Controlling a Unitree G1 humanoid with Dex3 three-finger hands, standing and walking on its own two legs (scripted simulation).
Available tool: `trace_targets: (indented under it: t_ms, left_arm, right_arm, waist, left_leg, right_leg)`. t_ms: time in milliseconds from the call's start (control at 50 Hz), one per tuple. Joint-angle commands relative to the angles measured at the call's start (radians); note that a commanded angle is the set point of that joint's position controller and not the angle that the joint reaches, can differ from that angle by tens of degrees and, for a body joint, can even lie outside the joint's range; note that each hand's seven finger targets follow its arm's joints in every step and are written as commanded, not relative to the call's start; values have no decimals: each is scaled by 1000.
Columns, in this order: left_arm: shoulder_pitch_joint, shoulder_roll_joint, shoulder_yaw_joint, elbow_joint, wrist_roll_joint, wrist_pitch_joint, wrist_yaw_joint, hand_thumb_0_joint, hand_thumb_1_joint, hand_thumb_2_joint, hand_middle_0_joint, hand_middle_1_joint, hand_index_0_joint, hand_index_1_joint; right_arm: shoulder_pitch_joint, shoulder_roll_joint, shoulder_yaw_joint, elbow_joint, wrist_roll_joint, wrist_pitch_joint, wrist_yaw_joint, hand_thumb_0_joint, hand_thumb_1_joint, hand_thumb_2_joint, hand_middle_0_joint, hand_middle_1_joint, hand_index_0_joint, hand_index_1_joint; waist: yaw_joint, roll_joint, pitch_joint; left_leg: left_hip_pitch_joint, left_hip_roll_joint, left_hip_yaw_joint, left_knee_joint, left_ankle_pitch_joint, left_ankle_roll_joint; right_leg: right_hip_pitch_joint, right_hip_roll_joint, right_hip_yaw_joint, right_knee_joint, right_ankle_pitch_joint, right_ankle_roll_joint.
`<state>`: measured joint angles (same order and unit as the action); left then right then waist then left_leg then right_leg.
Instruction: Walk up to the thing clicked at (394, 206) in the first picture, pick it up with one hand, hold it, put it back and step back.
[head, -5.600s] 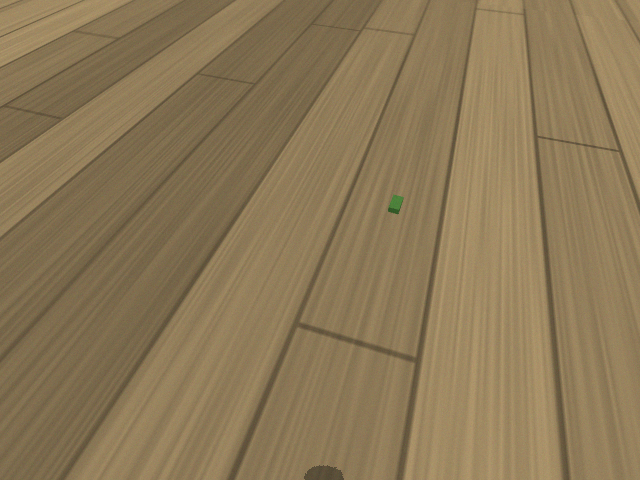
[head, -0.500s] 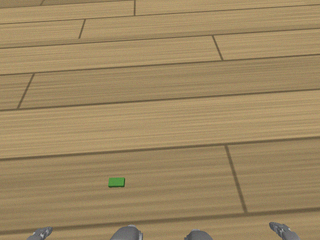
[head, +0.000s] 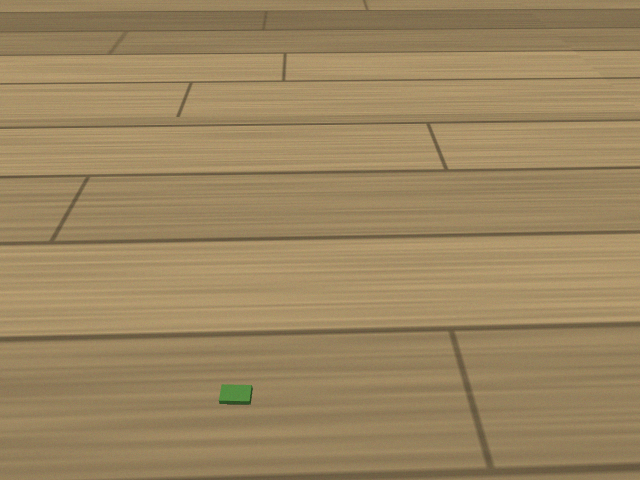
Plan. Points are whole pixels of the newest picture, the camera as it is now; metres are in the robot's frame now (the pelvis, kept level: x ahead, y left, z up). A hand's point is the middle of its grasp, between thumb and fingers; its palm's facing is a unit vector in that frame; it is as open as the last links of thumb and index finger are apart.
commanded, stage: walk up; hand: left
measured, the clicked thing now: (236, 394) +0.51 +0.26 -0.76
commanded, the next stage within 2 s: stand in 1.12 s
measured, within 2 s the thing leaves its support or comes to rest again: neither
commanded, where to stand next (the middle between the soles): +0.11 +0.00 m, yaw +1 degrees
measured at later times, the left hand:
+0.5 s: hand out of the picture +0.13 +0.25 -0.14, palm faces -0.01 -0.94 -0.34, open 7.4 cm
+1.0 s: hand out of the picture +0.11 +0.25 -0.15, palm faces +0.00 -0.94 -0.34, open 7.4 cm
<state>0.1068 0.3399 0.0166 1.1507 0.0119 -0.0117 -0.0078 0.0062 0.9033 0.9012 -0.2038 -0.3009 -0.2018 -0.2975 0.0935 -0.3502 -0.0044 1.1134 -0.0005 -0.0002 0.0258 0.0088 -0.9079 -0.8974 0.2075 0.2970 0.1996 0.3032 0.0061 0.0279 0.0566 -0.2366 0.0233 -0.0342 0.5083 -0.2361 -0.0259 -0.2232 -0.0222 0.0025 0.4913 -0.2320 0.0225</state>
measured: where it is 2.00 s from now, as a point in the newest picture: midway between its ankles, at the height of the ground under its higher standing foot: outside the picture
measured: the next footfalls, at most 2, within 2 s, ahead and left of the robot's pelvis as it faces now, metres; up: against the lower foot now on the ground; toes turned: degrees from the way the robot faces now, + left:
none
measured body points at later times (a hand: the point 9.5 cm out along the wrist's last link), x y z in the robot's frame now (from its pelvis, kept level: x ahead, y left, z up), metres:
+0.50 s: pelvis +0.02 +0.00 +0.01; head +0.03 -0.01 +0.46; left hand +0.13 +0.29 -0.12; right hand +0.11 -0.31 -0.12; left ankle +0.03 +0.14 -0.74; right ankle +0.02 -0.14 -0.74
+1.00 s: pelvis +0.02 +0.00 +0.01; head +0.04 -0.01 +0.46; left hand +0.11 +0.30 -0.12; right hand +0.11 -0.30 -0.13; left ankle +0.03 +0.14 -0.74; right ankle +0.02 -0.14 -0.74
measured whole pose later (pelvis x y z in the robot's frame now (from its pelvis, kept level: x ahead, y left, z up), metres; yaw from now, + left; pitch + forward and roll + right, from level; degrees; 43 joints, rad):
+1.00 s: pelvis +0.02 +0.00 +0.01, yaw +0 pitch -2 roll +0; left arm 0.06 0.33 0.02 1.16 0.01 -0.01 0.00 0.01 0.90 0.90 -0.20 -0.30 -0.20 -0.30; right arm 0.07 -0.35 -0.01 1.13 0.00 0.00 0.01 0.01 -0.91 -0.90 0.21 0.30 0.20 0.30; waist -0.01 0.01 0.06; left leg -0.14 0.02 -0.04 0.36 -0.19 -0.03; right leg -0.12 -0.03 -0.01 0.34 -0.19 0.03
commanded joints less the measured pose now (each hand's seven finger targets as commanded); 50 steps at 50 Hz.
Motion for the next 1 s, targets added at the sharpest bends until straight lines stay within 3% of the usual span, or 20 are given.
trace_targets:
  t_ms: [0,60,180,320,440,660,980]
  left_arm:
    - [-103,228,48,-65,-8,-36,13,0,900,900,-200,-300,-200,-300]
    - [-96,223,47,-56,-14,-35,13,0,900,900,-200,-300,-200,-300]
    - [-109,221,48,-55,-12,-31,16,0,900,900,-200,-300,-200,-300]
    - [-128,216,46,-54,-9,-25,16,0,900,900,-200,-300,-200,-300]
    - [-139,222,49,-62,-5,-24,14,0,900,900,-200,-300,-200,-300]
    - [-120,215,50,-64,-5,-25,15,0,900,900,-200,-300,-200,-300]
    - [-105,208,47,-63,-4,-21,15,0,900,900,-200,-300,-200,-300]
  right_arm:
    - [-63,-216,-41,-41,0,-29,-16,0,-900,-900,200,300,200,300]
    - [-67,-209,-37,-35,4,-35,-21,0,-900,-900,200,300,200,300]
    - [-74,-207,-44,-38,6,-29,-25,0,-900,-900,200,300,200,300]
    - [-85,-203,-45,-40,1,-23,-24,0,-900,-900,200,300,200,300]
    - [-87,-208,-43,-45,-3,-23,-23,0,-900,-900,200,300,200,300]
    - [-69,-197,-43,-46,-1,-22,-25,0,-900,-900,200,300,200,300]
    - [-67,-198,-42,-42,-5,-18,-26,0,-900,-900,200,300,200,300]
  waist:
    - [-8,-35,-71]
    - [-2,-22,-103]
    - [-7,-31,-138]
    - [-7,-27,-98]
    - [-8,-20,-97]
    - [-10,-32,-123]
    - [-9,-15,-94]
  left_leg:
    - [5,84,-105,-159,-9,50]
    - [41,89,-88,-150,161,43]
    - [93,92,-64,-142,256,41]
    - [84,92,-70,-174,200,38]
    - [72,91,-68,-187,172,39]
    - [109,91,-61,-181,232,37]
    - [93,83,-71,-203,179,38]
  right_leg:
    - [47,-88,111,-163,-18,-55]
    - [94,-94,91,-149,131,-47]
    - [130,-106,74,-159,219,-40]
    - [111,-100,72,-188,145,-36]
    - [120,-99,72,-190,139,-34]
    - [143,-99,66,-194,184,-34]
    - [132,-93,61,-202,152,-30]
